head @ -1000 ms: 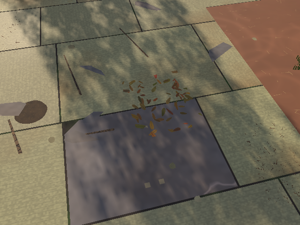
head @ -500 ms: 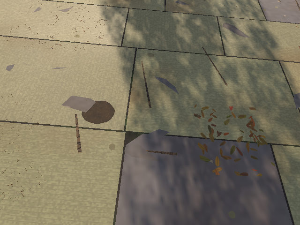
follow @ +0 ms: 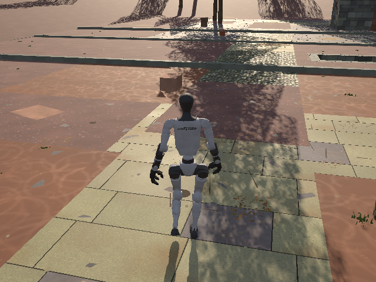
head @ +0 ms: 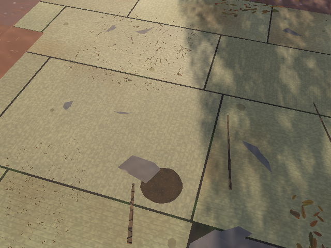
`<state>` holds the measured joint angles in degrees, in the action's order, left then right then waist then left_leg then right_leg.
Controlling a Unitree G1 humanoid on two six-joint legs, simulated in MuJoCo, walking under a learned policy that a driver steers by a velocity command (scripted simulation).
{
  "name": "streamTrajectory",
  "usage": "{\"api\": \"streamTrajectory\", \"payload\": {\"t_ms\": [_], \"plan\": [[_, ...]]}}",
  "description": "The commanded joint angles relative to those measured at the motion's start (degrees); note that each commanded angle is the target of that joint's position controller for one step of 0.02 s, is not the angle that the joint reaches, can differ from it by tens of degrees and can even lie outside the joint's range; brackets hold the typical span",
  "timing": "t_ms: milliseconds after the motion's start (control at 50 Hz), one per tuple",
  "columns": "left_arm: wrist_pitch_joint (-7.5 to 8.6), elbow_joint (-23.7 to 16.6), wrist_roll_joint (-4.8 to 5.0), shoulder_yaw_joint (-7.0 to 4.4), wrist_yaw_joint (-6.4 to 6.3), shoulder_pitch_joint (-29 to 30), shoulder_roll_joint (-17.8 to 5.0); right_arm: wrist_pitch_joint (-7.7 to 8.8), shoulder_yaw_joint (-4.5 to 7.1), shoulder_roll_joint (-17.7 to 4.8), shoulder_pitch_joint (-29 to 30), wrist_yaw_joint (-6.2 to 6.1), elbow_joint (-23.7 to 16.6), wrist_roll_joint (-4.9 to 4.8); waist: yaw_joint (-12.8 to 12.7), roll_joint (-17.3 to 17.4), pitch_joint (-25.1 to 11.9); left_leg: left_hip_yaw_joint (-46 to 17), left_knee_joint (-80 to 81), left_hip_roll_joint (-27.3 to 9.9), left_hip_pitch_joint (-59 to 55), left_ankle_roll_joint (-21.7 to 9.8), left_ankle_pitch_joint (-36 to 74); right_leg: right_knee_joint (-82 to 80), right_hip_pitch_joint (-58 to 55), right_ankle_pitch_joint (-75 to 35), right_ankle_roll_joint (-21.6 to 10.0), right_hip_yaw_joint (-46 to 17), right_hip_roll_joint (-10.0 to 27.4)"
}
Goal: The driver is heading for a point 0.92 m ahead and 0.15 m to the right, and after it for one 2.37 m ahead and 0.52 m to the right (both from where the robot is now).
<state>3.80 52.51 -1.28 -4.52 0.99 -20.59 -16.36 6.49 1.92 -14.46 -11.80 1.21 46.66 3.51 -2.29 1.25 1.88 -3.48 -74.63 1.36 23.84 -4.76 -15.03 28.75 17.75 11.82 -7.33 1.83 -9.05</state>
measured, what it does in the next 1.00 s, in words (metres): walks ahead, turning right: left foot, then right foot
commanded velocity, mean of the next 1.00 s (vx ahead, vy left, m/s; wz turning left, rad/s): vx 0.92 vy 0.00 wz -0.36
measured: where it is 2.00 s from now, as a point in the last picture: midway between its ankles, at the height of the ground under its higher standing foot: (244, 132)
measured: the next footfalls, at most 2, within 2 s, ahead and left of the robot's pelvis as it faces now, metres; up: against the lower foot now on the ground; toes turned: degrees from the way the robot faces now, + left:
left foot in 0.28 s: +0.47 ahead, +0.14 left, +0.00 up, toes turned -15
right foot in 0.72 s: +0.76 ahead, -0.22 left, +0.00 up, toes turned -32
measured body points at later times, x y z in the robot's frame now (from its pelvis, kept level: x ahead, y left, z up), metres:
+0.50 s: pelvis +0.45 +0.01 +0.01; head +0.47 +0.00 +0.46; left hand +0.71 +0.22 -0.08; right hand +0.36 -0.28 -0.10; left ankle +0.43 +0.15 -0.73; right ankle +0.42 -0.09 -0.63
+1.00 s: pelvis +0.83 -0.20 +0.01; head +0.87 -0.22 +0.46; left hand +0.97 +0.04 -0.11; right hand +0.84 -0.49 -0.11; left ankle +1.04 -0.14 -0.66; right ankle +0.72 -0.20 -0.73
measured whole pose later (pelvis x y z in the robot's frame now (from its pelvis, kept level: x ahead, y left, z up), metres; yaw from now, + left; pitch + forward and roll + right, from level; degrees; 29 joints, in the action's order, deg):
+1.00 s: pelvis +0.83 -0.20 +0.01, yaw -22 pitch +1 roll -1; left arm 5.5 48.5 -0.2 -2.2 -1.5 -19.1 -14.9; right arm 4.0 2.8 -15.9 -12.3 0.9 45.3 -1.9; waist -1.8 1.6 4.4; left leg 1.4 -50.5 -3.5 41.7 -1.4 0.3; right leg 18.1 0.1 18.7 -4.6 10.6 -3.6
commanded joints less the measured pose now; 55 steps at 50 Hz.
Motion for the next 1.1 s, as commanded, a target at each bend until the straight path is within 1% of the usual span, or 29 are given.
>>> {"api": "streamTrajectory", "payload": {"t_ms": [20, 100, 200, 240, 260, 280, 300, 320, 340, 360, 380, 460, 580, 620, 660, 700, 720, 740, 760, 800, 820, 860, 900, 920, 940, 980, 1020, 1080, 1100], "plan": [[2.2, -1.7, 0.66, 0.05, -0.34, -2.44, -3.01, -0.44, -0.85, -2.35, 1.1, 0.41, -7.11, 1.54, 4.08, -0.83, 1.65, -2.4, 6.48, -5.86, 14.3, 3.04, -2.24, -18.75, -4.21, 7.72, -11.08, -30.23, 16.2], [2.81, -3.79, 0.87, -0.78, -0.36, -3.29, -5.45, -0.54, -2.79, -1.99, 15.21, 1.58, -13.35, -0.46, 1.62, -1.6, 5.97, 2.52, 29.77, -5.65, 5.78, 6.39, 11.52, -24.27, 7.46, -1.25, -8.7, -22.95, 12.16], [2.27, -3.64, 2.14, -1.77, 0.14, -8.1, -7.72, -0.49, -2.52, -3.59, 18.79, 0.69, -14.98, -1.49, -2.02, -3.82, 1.64, 3.8, 43.33, -1.52, -2.95, 5.86, 19.16, -16.86, -4.76, -23.48, -4.27, -22.4, 12.54], [1.92, -3.44, 1.77, -2.15, -0.24, -8.91, -9.52, -0.04, -0.99, -6.71, 12.44, -0.45, -13.5, -1.47, 0.88, -3.77, -4.41, 4.13, 46.98, 1.27, -11.68, 4.58, 11.17, -3.91, -10.39, -37.4, -2.08, -21.91, 12.16], [1.93, -3.82, 1.82, -2.51, -0.04, -7.32, -10.93, 0.37, 0.01, -8.58, 4.25, -1.25, -11.6, -1.35, 5.43, -3.49, -9.28, 3.42, 47.22, -0.12, -22.41, 3.68, 9.68, 7.3, -7.39, -37.35, -0.95, -20.55, 10.12], [2.38, -5.31, 1.96, -2.19, 0.26, -4.83, -9.24, 0.6, 1.61, -12.64, -7.14, -2.58, -9.94, -0.53, 10.89, -2.3, -15.66, -3.55, 45.71, -8.23, -36.47, 1.97, -0.18, 22.17, 1.82, -26.45, -0.28, -18.88, 8.0], [2.78, -7.61, 2.72, 0.0, -0.26, -5.34, 0.34, 0.27, 2.93, -16.52, -15.97, -3.47, -8.59, 1.6, 11.42, 9.01, -23.01, -23.65, 47.49, -25.87, -51.16, -0.42, -15.26, 40.2, 16.67, 13.77, 0.01, -12.81, 4.11], [2.12, -10.89, 4.12, 0.62, -0.64, -8.03, -1.41, -0.29, 3.9, -18.34, -13.18, -2.67, -7.91, 0.89, 7.57, 20.31, -28.21, -47.56, 57.16, -31.78, -51.14, -5.77, -25.8, 51.3, 25.91, 15.18, -0.02, -8.53, 5.0], [0.87, -9.35, 2.48, 0.13, -0.95, -1.98, -4.36, -0.64, 2.86, -10.82, -7.07, -2.25, -9.26, 0.4, 7.72, 9.1, -17.18, -38.46, 58.94, -26.8, -42.27, -4.63, -29.63, 52.53, 29.9, 8.41, -0.2, -7.23, 9.54], [0.38, -9.79, 1.27, -0.01, -0.15, 2.26, -4.38, -0.54, 1.85, -6.8, -4.67, -1.85, -8.82, -0.21, 7.56, 3.5, -10.14, -27.47, 58.75, -23.71, -34.57, -3.39, -18.64, 49.45, 29.46, 4.8, 0.24, -6.5, 10.99], [-0.16, -10.07, 0.73, -0.02, 0.64, 4.19, -3.43, -0.45, 1.56, -5.69, -4.53, -1.64, -7.62, 0.13, 6.44, 1.21, -6.73, -20.29, 59.69, -21.53, -29.14, -2.36, -7.91, 47.7, 27.83, 3.94, 0.84, -6.35, 12.37], [-2.68, -14.72, -0.97, 1.32, 2.72, 9.78, 1.07, 1.29, 0.64, -2.17, -9.53, -0.62, -1.55, -2.12, 2.96, 4.77, -1.7, -4.64, 61.75, -17.58, -22.4, -0.45, 12.6, 44.71, 29.37, 2.79, 1.31, -5.83, 14.91], [-1.73, -20.07, -1.06, 3.32, 4.74, 21.34, -0.89, 2.32, 1.13, -7.12, -9.19, -0.34, 0.73, -2.26, 1.49, 0.88, 5.81, 11.25, 73.97, -13.63, -11.7, -0.5, 23.94, 17.54, 16.39, -12.83, 0.17, 1.76, 11.08], [-1.39, -20.24, -1.02, 3.56, 4.59, 23.32, -1.76, 1.89, 1.35, -10.05, -12.73, -0.54, 2.48, -2.28, 1.81, 0.64, 6.2, 13.51, 72.47, -14.48, -17.03, -1.0, 41.71, 12.6, 11.81, -11.85, -1.64, 4.89, 8.1], [-1.12, -18.78, -1.68, 2.93, 3.6, 19.04, -4.27, 0.68, 1.91, -14.19, -14.97, -1.47, 3.53, -1.96, -1.39, 4.56, 0.87, 14.8, 60.1, -15.98, -25.46, -0.86, 68.06, 10.42, 5.32, -4.92, -3.31, 6.74, 3.7], [-0.88, -12.67, -2.2, 1.05, 1.85, -0.89, -7.98, -1.07, 1.97, -16.08, -13.65, -2.38, 3.64, -2.4, -11.72, 5.36, -9.63, 14.9, 32.32, -15.6, -19.78, -0.78, 69.73, 3.61, -18.91, -2.45, -5.76, 3.07, 2.91], [-1.02, -10.77, -3.07, -0.48, 0.51, -6.41, -12.61, -1.31, 0.95, -11.29, -15.86, -2.02, 2.52, -2.11, -10.99, -0.44, -15.86, 12.61, 10.65, -11.28, -5.99, -0.72, 32.63, 5.29, -34.42, 9.59, -6.01, -9.8, 14.04], [-0.95, -12.36, -3.1, -1.34, -0.06, -4.01, -17.28, -0.93, -0.39, -4.09, -22.05, -0.89, -0.16, -4.42, -3.16, -14.26, -24.66, 5.24, -10.93, -1.79, 12.6, 0.65, -12.69, -2.18, -46.33, 17.24, -8.52, -40.34, 32.24], [-0.99, -12.39, -1.61, -1.86, -0.36, -4.31, -15.57, -0.53, 0.92, -10.32, -13.91, -1.36, -1.94, -4.49, -7.21, -5.43, -23.26, -2.44, -13.67, -2.01, 18.3, -0.82, -7.19, -9.31, -41.54, 16.46, -7.72, -43.3, 31.23], [0.59, -9.89, -1.49, -0.15, -0.51, 1.16, -8.6, -0.73, 0.26, -7.07, -10.75, -1.1, -1.51, -4.37, -1.08, -0.05, -3.05, -0.63, -5.18, -6.64, 17.84, -0.12, -0.62, -12.55, -20.6, -3.51, -5.94, -25.7, 27.73], [1.59, -9.63, -1.4, 0.59, -0.42, 3.52, -6.32, -1.87, 0.16, -5.74, -11.96, -0.96, -0.16, -3.61, 1.92, 0.38, -0.64, -1.08, -1.75, -7.8, 13.62, 0.71, -0.89, -12.64, -14.17, -16.95, -4.56, -18.74, 25.35], [2.9, -8.85, -0.34, 1.67, -0.01, 3.98, -3.05, -4.27, 0.29, -3.57, -16.83, -0.51, 2.36, -2.48, 5.33, -1.93, 0.26, 0.0, 2.56, -7.87, 6.7, 2.14, -2.55, -13.11, -7.45, -39.29, -2.96, -8.67, 24.34], [3.81, -8.18, 0.8, 1.71, -0.05, 4.96, -2.99, -5.08, 0.83, -2.9, -13.02, 0.06, 1.04, -2.18, 6.07, -4.23, 1.81, 2.52, 6.58, -6.61, 9.37, 2.46, 1.01, -14.51, -7.32, -49.21, -1.34, -1.16, 21.97], [4.13, -10.64, 1.45, 1.52, -0.66, 12.97, -1.67, -3.7, 1.6, -3.49, -9.79, -0.98, -0.86, -7.66, 6.17, -8.16, 0.49, -0.22, 8.51, -7.22, 11.57, 2.73, 4.81, -15.73, -8.19, -45.28, 0.96, 1.18, 19.59], [4.05, -11.62, 1.5, 1.59, -1.48, 15.8, -2.35, -2.87, 1.44, -3.84, -7.53, -1.06, -2.08, -7.9, 6.73, -8.03, 0.83, 2.03, 14.05, -6.31, 11.26, 2.99, 9.63, -16.59, -6.86, -43.55, 2.23, 4.79, 17.85], [3.22, -11.41, 1.4, 1.54, -3.59, 14.84, -3.59, -1.45, 1.05, -2.35, -3.8, -0.07, -3.29, -5.47, 5.02, -5.17, 1.3, 8.99, 30.35, -2.8, 4.35, 3.93, 22.71, -13.54, -3.14, -40.16, 4.47, 11.35, 13.32], [2.63, -10.44, 1.65, 1.05, -5.55, 9.45, -7.04, -1.22, 1.34, -1.5, -4.49, 1.48, -3.98, -4.16, 3.8, -5.58, -3.67, 13.71, 37.29, 2.27, -2.81, 4.38, 30.24, -6.19, -6.96, -49.78, 5.75, 11.94, 13.94], [1.32, -13.19, 3.1, 0.19, -5.63, 15.19, -9.45, -3.64, 4.85, -9.59, -19.3, 2.22, -3.03, -4.52, 12.39, -9.55, -10.8, 11.32, 37.0, 4.37, -19.39, 0.03, 22.79, 12.91, -6.33, -56.93, 7.25, 9.47, 17.51], [1.27, -14.11, 3.77, 0.55, -4.44, 19.35, -8.04, -4.49, 5.86, -11.66, -27.4, 1.37, -1.16, -4.34, 17.79, -2.52, -11.1, 7.31, 43.08, 2.03, -27.39, -3.33, 29.26, 31.64, -1.24, -39.52, 8.62, 9.38, 14.57]]}}
Keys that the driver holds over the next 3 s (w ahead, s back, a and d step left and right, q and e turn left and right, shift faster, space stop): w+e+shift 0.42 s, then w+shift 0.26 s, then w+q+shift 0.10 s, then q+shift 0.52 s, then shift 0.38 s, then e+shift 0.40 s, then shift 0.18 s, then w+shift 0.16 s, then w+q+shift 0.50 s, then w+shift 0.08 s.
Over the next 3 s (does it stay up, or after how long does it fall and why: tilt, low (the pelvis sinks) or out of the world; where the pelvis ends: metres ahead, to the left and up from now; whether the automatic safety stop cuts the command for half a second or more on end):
stays up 1.38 -0.42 -0.03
